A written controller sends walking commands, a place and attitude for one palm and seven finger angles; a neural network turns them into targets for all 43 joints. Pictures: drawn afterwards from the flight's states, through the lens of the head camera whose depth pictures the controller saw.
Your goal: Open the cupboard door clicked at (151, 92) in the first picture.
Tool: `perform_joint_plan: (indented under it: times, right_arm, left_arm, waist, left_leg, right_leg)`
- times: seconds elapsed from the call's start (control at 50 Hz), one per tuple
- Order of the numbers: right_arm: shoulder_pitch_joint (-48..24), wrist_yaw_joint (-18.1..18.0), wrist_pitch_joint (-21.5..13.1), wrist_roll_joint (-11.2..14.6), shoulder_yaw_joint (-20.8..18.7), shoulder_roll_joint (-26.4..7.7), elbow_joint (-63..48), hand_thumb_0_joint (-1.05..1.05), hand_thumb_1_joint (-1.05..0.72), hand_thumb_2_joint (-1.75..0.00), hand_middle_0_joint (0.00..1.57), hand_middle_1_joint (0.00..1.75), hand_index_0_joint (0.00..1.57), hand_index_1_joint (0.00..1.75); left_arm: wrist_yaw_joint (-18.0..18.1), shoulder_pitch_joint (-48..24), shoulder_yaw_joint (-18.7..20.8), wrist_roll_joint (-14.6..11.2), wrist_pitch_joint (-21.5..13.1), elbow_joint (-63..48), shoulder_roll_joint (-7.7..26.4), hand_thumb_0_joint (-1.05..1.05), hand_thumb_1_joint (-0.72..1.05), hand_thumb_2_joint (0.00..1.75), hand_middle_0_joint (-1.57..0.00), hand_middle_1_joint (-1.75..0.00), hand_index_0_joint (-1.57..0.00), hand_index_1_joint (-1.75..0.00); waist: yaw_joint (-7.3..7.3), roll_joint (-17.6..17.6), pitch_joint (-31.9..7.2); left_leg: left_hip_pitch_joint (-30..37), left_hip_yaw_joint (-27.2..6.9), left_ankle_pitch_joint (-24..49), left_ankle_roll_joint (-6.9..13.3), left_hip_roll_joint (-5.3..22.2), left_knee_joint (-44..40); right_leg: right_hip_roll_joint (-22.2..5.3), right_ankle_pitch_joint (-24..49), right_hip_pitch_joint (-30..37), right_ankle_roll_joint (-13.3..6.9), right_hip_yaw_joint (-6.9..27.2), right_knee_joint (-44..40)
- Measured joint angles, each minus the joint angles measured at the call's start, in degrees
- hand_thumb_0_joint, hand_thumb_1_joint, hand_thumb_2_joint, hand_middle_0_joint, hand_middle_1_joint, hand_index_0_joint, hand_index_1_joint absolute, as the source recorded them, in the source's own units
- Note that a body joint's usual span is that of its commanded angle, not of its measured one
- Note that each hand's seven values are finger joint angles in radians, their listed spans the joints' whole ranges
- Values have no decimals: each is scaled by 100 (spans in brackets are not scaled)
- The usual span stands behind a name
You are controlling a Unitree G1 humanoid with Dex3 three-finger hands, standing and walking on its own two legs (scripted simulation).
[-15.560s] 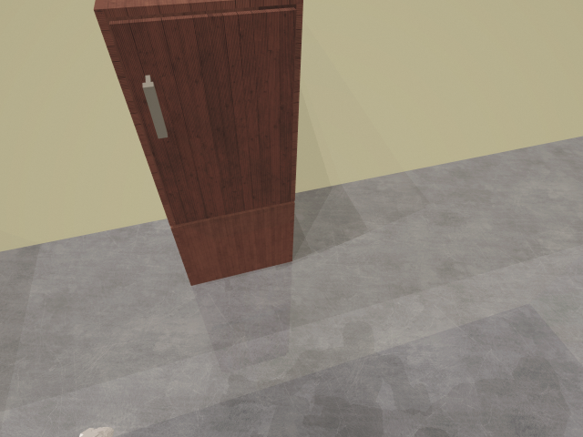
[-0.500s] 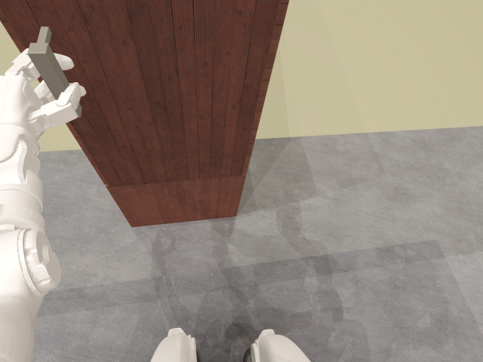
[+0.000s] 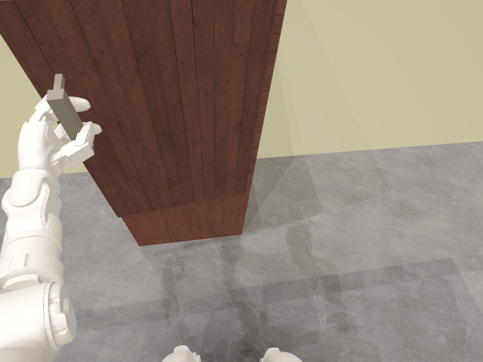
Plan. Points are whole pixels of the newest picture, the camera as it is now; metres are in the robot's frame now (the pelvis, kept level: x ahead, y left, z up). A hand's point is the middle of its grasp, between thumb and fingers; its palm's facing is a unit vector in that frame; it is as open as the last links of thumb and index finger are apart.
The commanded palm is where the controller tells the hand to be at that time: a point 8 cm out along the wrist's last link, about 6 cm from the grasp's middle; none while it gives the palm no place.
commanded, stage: pull the door open along its arc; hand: left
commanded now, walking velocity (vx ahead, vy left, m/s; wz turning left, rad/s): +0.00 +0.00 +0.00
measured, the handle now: (73, 116) +0.51 +0.26 +0.09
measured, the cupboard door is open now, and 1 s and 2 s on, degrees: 6 49 52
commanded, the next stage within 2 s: open thumb and fingers to let go in 0.58 s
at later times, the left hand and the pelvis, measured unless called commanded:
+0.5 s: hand (163, 236) +0.29 +0.10 +0.09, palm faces +0.42 -0.91 +0.03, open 6.6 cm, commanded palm +0.21 +0.16 +0.09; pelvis +0.01 -0.03 +0.02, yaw +3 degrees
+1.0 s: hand (194, 243) +0.27 +0.06 +0.10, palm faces +0.48 -0.88 -0.01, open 8.5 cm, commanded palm +0.23 +0.10 +0.09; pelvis +0.00 -0.08 +0.02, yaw +6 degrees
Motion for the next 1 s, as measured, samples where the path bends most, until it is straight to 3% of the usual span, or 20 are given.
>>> perform_joint_plan:
  times: [0.12, 0.18, 0.3, 0.36, 0.42, 0.58, 0.72, 0.86, 1.0]
  right_arm:
    - [-183, 43, -129, 73, -65, 53, -171, 0, -91, -90, 20, 30, 20, 30]
    - [-386, 120, -321, 33, -118, 99, -185, 0, -91, -90, 20, 30, 20, 30]
    - [-987, 271, -450, -166, -97, 261, -274, 0, -91, -90, 20, 30, 20, 30]
    - [-1241, 262, -348, -269, -41, 367, -354, 0, -91, -90, 20, 30, 20, 30]
    - [-1415, 217, -185, -331, 26, 481, -446, 0, -91, -90, 20, 30, 20, 30]
    - [-1418, 127, 56, -414, 102, 632, -606, 0, -91, -90, 20, 30, 20, 30]
    - [-1278, 51, -55, -527, -23, 439, -346, 0, -91, -90, 20, 30, 20, 30]
    - [-1174, -48, -145, -488, -113, 334, -25, 1, -91, -90, 20, 30, 20, 30]
    - [-1155, -102, -190, -450, -116, 315, 49, 1, -91, -90, 20, 30, 20, 30]
  left_arm:
    - [207, 1251, -412, -310, 205, -1443, -657, 0, 70, 75, -32, -133, -32, -131]
    - [1074, 1886, -739, -319, 355, -2428, -1298, 1, 69, 75, -32, -133, -32, -129]
    - [2849, 3161, -1593, 177, 596, -4136, -2426, 2, 67, 74, -32, -132, -34, -127]
    - [3544, 3605, -2088, 553, 814, -4638, -2760, 2, 65, 73, -33, -130, -34, -128]
    - [3998, 4039, -2512, 856, 1100, -5049, -2934, 2, 63, 72, -33, -129, -35, -130]
    - [4340, 5223, -3287, 1138, 1417, -5906, -3183, 3, 61, 67, -32, -127, -36, -132]
    - [4776, 5082, -3508, 1449, 1339, -5785, -3286, 3, 62, 72, -31, -127, -33, -131]
    - [4645, 4713, -3304, 1303, 1125, -5456, -3218, 3, 58, 75, -33, -129, -34, -131]
    - [4413, 4460, -3072, 1073, 942, -5112, -3117, 2, 31, 64, -34, -128, -35, -128]
  waist:
    - [230, 24, -56]
    - [398, 30, -67]
    - [588, 12, -39]
    - [660, -5, -12]
    - [688, -8, 1]
    - [637, 2, 16]
    - [684, 49, 80]
    - [749, 58, 126]
    - [734, 89, 159]
  left_leg:
    - [450, 48, 15, -6, -45, -217]
    - [626, 59, 35, -15, -80, -304]
    - [967, 54, 68, -49, -159, -416]
    - [1155, 6, 90, -89, -190, -473]
    - [1378, -45, 122, -143, -194, -574]
    - [1894, -161, 170, -320, -130, -832]
    - [1742, -386, 190, -408, -168, -695]
    - [1681, -479, 322, -383, -199, -775]
    - [1754, -524, 434, -310, -206, -944]
  right_leg:
    - [-37, -8, 416, 4, 47, -161]
    - [-70, -15, 575, 9, 56, -203]
    - [-143, -83, 864, -21, 45, -165]
    - [-169, -121, 1046, -60, -4, -159]
    - [-165, -132, 1268, -113, -54, -222]
    - [-82, -153, 1780, -280, -161, -421]
    - [-107, -277, 1677, -399, -387, -204]
    - [-124, -246, 1596, -485, -478, -174]
    - [-90, -129, 1641, -527, -468, -310]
